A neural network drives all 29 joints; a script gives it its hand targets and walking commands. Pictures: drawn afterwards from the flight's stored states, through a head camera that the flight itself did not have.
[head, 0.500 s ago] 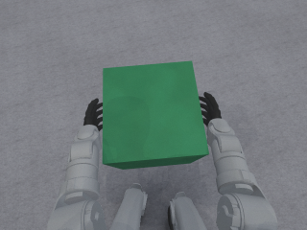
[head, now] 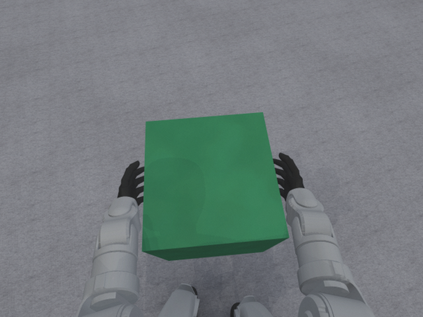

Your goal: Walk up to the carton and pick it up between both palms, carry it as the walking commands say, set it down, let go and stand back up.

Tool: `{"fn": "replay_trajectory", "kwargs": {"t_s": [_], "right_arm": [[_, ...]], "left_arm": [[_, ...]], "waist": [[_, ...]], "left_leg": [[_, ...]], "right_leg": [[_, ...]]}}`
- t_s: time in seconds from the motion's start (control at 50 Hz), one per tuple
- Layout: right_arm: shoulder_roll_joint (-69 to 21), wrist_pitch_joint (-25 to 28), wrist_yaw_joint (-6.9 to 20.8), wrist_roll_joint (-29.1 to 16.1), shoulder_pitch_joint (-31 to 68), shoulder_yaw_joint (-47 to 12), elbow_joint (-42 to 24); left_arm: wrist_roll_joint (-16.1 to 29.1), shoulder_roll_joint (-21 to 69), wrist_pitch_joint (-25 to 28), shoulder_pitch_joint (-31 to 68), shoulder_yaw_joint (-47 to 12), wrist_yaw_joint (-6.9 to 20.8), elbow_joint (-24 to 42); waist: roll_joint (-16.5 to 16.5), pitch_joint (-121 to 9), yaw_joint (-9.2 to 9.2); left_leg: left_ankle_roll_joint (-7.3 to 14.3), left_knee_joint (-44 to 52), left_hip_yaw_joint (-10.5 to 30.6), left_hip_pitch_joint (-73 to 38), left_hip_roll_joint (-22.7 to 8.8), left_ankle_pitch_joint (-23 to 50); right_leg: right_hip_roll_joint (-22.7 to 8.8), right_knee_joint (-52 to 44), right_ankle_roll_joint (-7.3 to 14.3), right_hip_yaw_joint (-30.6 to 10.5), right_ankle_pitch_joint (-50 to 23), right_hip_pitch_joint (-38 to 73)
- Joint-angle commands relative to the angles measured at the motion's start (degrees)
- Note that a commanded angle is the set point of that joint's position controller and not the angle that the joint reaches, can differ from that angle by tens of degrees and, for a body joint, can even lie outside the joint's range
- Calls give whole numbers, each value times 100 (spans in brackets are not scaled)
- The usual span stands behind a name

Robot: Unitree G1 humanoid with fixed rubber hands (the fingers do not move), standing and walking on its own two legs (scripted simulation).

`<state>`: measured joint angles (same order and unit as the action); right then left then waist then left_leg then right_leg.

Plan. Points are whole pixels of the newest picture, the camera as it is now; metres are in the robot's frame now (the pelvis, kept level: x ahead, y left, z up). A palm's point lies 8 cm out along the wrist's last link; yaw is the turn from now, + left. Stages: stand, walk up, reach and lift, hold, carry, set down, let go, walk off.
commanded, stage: reach and lift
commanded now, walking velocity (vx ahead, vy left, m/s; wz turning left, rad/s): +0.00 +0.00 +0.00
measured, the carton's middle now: (210, 194) +0.38 +0.04 -0.11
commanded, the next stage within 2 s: none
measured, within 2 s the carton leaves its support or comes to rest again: neither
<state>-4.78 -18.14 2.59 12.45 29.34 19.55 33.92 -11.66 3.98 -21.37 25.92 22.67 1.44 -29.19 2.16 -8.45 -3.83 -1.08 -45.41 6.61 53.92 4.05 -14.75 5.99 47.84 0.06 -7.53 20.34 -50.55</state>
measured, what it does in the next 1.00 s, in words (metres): rises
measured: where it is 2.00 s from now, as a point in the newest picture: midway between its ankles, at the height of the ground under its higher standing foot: outside the picture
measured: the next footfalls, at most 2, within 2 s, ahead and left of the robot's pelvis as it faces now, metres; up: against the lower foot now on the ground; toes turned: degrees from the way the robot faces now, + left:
none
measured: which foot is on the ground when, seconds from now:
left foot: down 0.00-1.00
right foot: down 0.00-1.00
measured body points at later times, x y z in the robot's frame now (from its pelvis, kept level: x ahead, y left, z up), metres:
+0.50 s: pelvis +0.02 +0.00 +0.04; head +0.07 +0.01 +0.49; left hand +0.32 +0.20 +0.01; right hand +0.36 -0.13 +0.02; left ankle +0.06 +0.12 -0.69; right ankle +0.01 -0.11 -0.69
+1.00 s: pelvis +0.03 +0.00 +0.05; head +0.00 +0.00 +0.50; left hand +0.30 +0.20 +0.07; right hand +0.34 -0.13 +0.08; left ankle +0.06 +0.12 -0.69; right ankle +0.01 -0.11 -0.69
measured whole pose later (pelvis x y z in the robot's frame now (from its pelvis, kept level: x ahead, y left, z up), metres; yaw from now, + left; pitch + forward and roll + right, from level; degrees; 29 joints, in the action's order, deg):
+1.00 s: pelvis +0.03 +0.00 +0.05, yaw +0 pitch -3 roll +0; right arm -5.8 -34.9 3.5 12.0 14.8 12.8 18.9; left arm -12.1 5.7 -39.2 12.5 15.7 1.3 -14.0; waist 0.3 -1.4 -4.6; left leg -0.3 -20.9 6.8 9.2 3.0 -8.9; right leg 3.5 22.9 1.1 -8.0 13.9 -6.0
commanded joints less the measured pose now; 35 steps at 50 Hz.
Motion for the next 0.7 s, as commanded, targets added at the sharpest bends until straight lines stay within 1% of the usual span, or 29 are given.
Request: {"fn": "replay_trajectory", "kwargs": {"t_s": [0.0, 0.22, 0.4, 0.68], "right_arm": [[-5591, 82, 1154, -630, 2751, -3010, -75], [-5572, -94, 1242, -686, 2256, -3209, -351], [-5558, -349, 1308, -794, 1943, -3422, -582], [-5529, -927, 1333, -1033, 1610, -3806, -1177]], "left_arm": [[837, 5583, 177, 3052, -3467, 1364, 307], [899, 5636, -39, 2541, -3694, 1379, 526], [959, 5656, -314, 2217, -3845, 1354, 717], [1186, 5508, -891, 1985, -4159, 1327, 1386]], "waist": [[-127, -3490, -111], [-176, -2946, -72], [-220, -2383, -70], [-208, -1544, -74]], "left_leg": [[-7, 337, -422, -3289, 153, 2022], [-23, 995, -359, -4055, 102, 2148], [-50, 1453, -314, -4632, 66, 2171], [-38, 2034, -254, -5421, 44, 2040]], "right_leg": [[64, -842, -49, 316, -1565, 1134], [13, -1493, -27, 319, -1670, 1879], [-43, -1971, 6, 307, -1685, 2478], [-173, -2584, 7, 226, -1713, 3378]]}}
